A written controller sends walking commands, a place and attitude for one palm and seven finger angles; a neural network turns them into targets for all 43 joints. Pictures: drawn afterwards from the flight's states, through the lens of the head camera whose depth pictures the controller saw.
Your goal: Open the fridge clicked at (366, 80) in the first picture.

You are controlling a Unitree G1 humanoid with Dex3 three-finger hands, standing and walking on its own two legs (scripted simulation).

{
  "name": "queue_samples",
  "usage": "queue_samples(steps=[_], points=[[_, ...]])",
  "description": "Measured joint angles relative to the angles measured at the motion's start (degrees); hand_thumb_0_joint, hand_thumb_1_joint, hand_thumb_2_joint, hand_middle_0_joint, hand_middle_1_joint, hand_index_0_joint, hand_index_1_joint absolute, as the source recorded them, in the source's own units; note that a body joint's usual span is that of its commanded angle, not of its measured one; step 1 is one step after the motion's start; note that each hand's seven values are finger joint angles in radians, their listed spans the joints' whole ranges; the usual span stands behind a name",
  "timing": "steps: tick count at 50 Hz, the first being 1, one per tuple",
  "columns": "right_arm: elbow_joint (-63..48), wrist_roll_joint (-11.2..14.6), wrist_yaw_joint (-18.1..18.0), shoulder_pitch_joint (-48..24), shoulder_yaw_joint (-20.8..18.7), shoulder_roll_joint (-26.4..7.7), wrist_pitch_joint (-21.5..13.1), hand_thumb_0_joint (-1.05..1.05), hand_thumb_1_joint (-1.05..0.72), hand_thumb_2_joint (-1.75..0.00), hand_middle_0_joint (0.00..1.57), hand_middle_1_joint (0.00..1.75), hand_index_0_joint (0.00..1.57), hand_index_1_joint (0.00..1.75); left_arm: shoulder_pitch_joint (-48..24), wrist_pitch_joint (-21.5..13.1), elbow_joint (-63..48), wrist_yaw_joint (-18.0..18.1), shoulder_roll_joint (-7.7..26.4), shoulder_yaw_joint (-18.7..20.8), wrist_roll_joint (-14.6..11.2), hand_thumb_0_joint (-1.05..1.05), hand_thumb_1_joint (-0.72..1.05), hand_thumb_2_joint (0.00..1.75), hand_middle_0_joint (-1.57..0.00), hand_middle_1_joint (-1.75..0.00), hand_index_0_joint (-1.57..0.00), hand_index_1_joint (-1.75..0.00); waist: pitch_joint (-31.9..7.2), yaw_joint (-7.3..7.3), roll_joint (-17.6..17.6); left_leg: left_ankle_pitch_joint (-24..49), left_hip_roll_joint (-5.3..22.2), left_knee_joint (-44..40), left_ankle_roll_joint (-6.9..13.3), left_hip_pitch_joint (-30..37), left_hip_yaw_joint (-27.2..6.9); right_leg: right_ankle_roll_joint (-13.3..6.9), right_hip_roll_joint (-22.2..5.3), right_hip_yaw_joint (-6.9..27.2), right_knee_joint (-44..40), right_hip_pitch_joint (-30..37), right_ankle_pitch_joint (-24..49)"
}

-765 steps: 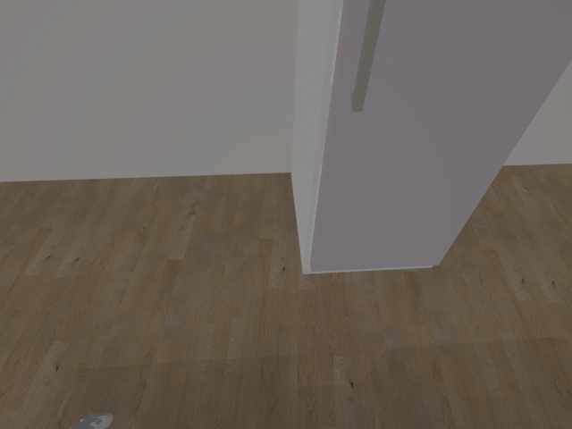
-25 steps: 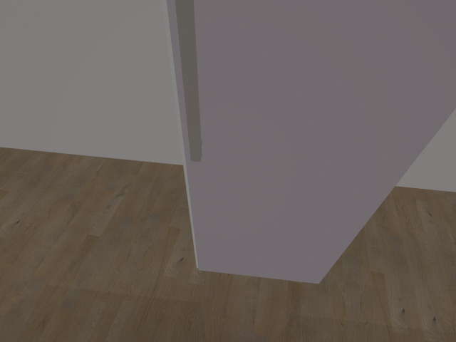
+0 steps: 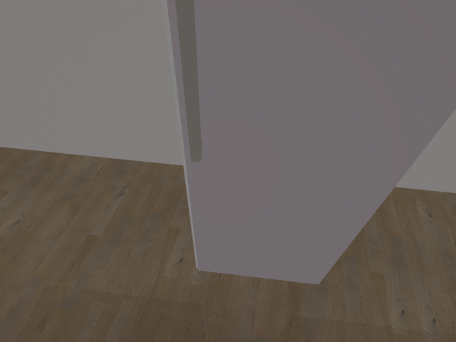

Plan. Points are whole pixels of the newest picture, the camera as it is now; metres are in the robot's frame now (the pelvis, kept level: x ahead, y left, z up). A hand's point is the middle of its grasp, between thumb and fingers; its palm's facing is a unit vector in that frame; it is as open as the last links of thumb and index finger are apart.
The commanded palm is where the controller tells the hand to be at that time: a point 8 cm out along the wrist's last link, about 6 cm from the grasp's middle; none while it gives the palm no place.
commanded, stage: raise the hand to about handle height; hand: left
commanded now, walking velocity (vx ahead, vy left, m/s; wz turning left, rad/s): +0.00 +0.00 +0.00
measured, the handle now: (192, 69) +0.48 +0.10 +0.24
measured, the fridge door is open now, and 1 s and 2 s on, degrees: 0 0 0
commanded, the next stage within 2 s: none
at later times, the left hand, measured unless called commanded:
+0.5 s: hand (74, 322) +0.15 +0.26 -0.02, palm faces +0.04 -1.00 +0.00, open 8.8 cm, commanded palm +0.13 +0.30 +0.01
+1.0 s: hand (45, 261) +0.20 +0.28 +0.09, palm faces +0.02 -1.00 -0.09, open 11.9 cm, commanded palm +0.17 +0.32 +0.11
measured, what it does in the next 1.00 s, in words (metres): stands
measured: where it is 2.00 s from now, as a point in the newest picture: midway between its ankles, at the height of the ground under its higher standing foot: outside the picture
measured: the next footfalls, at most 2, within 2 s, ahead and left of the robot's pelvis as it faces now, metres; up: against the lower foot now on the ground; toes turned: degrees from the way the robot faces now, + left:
none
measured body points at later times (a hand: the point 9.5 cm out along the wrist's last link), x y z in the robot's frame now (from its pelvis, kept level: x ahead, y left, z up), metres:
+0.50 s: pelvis -0.04 -0.01 -0.07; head +0.00 +0.01 +0.38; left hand +0.14 +0.31 -0.01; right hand +0.19 -0.23 -0.12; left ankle -0.04 +0.10 -0.75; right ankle +0.01 -0.11 -0.75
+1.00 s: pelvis -0.02 +0.02 -0.03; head -0.02 +0.02 +0.42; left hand +0.20 +0.33 +0.10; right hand +0.16 -0.21 -0.09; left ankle -0.04 +0.10 -0.75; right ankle +0.01 -0.11 -0.75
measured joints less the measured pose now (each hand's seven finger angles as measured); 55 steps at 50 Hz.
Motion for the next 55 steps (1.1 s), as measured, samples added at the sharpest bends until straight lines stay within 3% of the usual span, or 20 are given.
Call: queue_samples(steps=[3,4,6,8,11,15,17,20,22,27,32,38,55], points=[[-0.6,0.1,0.0,0.2,-0.1,-0.1,0.1,0.01,-0.90,-0.90,0.20,0.30,0.21,0.30,0.4,-0.3,-0.3,0.5,-0.3,0.1,0.0,0.00,0.90,0.90,-0.21,-0.30,-0.20,-0.30,-0.1,0.09,0.2,-0.5,0.1,1.4,0.0,-1.1,0.1,0.1,0.1,0.1,0.7,-0.8,-0.2],[-3.5,0.7,-0.5,1.3,-0.5,0.1,-0.2,0.01,-0.90,-0.90,0.20,0.30,0.21,0.30,2.9,1.4,-7.6,-0.2,-1.2,3.8,-1.8,0.00,0.90,0.90,-0.21,-0.30,-0.20,-0.30,0.4,0.15,0.3,-1.2,0.2,2.9,0.0,-1.8,0.3,0.0,0.1,0.2,2.0,-1.5,-0.6],[-10.1,1.3,-2.3,4.9,-1.4,1.0,-3.8,0.01,-0.90,-0.90,0.20,0.30,0.21,0.30,7.9,-1.5,-24.0,-1.3,-3.2,9.5,-5.1,0.01,0.89,0.90,-0.21,-0.30,-0.20,-0.30,0.7,0.78,0.3,-2.4,-0.1,5.3,0.1,-3.1,0.3,-0.2,-0.3,0.2,4.9,-3.0,-2.1],[-15.1,1.7,-2.6,6.8,-2.2,1.9,-7.4,0.01,-0.90,-0.90,0.20,0.30,0.21,0.30,10.7,-6.0,-35.8,-2.7,-4.7,12.2,-9.0,0.01,0.88,0.89,-0.21,-0.31,-0.20,-0.31,0.2,0.55,0.9,-3.6,-0.4,8.4,0.1,-5.4,-0.3,-0.2,-0.7,-0.3,7.8,-4.9,-3.5],[-20.8,1.6,-2.1,6.4,-2.6,3.8,-10.8,0.01,-0.90,-0.90,0.20,0.30,0.20,0.30,11.5,-16.3,-44.2,-8.0,-5.1,15.6,-13.8,0.01,0.85,0.88,-0.21,-0.34,-0.20,-0.33,-2.3,0.12,1.0,-6.6,-0.6,16.0,0.2,-12.6,-0.1,-0.2,-1.2,-0.3,15.3,-12.2,-6.3],[-27.2,2.0,-0.9,3.7,-1.6,5.5,-13.9,0.01,-0.90,-0.90,0.20,0.30,0.21,0.30,11.1,-29.4,-45.6,-19.8,-3.7,18.7,-19.0,0.00,0.78,0.85,-0.21,-0.38,-0.21,-0.38,-5.4,0.46,0.3,-11.6,-0.5,28.6,0.2,-24.6,1.0,-0.4,-1.4,0.7,27.8,-24.7,-10.8],[-30.0,2.4,-0.7,2.7,-0.8,5.3,-15.0,0.01,-0.90,-0.90,0.20,0.30,0.21,0.30,10.4,-32.3,-44.6,-27.0,-2.8,19.8,-21.3,0.00,0.74,0.83,-0.21,-0.40,-0.21,-0.40,-6.1,0.93,0.1,-14.0,-0.3,34.6,0.1,-29.9,1.0,-0.7,-1.4,0.7,33.3,-29.8,-12.8],[-33.0,3.0,-1.6,1.9,0.0,4.6,-15.5,0.01,-0.90,-0.90,0.20,0.30,0.21,0.30,9.7,-29.6,-44.5,-34.7,-2.0,21.5,-24.8,0.00,0.67,0.81,-0.22,-0.45,-0.22,-0.44,-6.1,1.95,0.2,-16.6,0.2,40.5,0.0,-34.1,0.5,-0.9,-1.1,0.2,38.3,-33.5,-14.9],[-33.8,3.0,-2.5,1.9,0.3,4.2,-15.5,0.01,-0.90,-0.90,0.20,0.30,0.21,0.30,9.3,-26.3,-45.9,-36.1,-2.0,22.6,-26.1,0.00,0.62,0.79,-0.23,-0.48,-0.22,-0.47,-5.7,2.60,0.4,-17.6,0.7,42.6,-0.3,-34.8,-0.3,-1.0,-0.7,-0.6,39.3,-33.7,-15.5],[-33.4,3.0,-4.0,3.2,0.7,4.0,-15.7,0.01,-0.90,-0.90,0.20,0.30,0.21,0.30,9.3,-20.1,-54.7,-32.8,-1.5,22.4,-24.8,0.01,0.51,0.74,-0.23,-0.55,-0.23,-0.55,-4.8,3.14,0.8,-17.7,1.3,42.7,-0.3,-33.3,-2.1,-1.0,-0.1,-2.5,37.1,-30.5,-15.0],[-33.1,3.3,-4.5,4.8,1.6,4.7,-15.7,0.01,-0.90,-0.90,0.20,0.30,0.21,0.30,9.4,-15.0,-60.6,-30.3,0.9,21.5,-23.3,0.01,0.39,0.69,-0.24,-0.62,-0.23,-0.62,-4.8,1.89,1.4,-16.1,1.3,38.9,0.0,-30.2,-2.5,-0.6,0.0,-2.8,32.5,-26.8,-13.0],[-33.2,3.8,-4.5,6.9,2.4,4.8,-15.9,0.01,-0.90,-0.90,0.20,0.30,0.21,0.30,9.3,-10.4,-62.0,-28.2,2.9,23.4,-24.5,0.00,0.25,0.63,-0.25,-0.71,-0.25,-0.71,-5.1,0.82,2.2,-14.2,1.1,34.1,0.5,-26.3,-1.5,0.0,0.0,-1.8,27.7,-23.2,-10.9],[-30.8,4.4,-5.5,6.8,3.7,4.6,-17.2,0.02,-0.90,-0.90,0.20,0.30,0.21,0.30,1.0,-0.4,-65.3,-26.4,4.2,24.3,-22.3,0.00,-0.14,0.46,-0.28,-0.97,-0.27,-0.97,-4.2,2.43,3.0,-10.3,-0.2,22.9,1.6,-14.4,-0.7,1.2,-0.8,-0.9,17.2,-11.5,-7.4]])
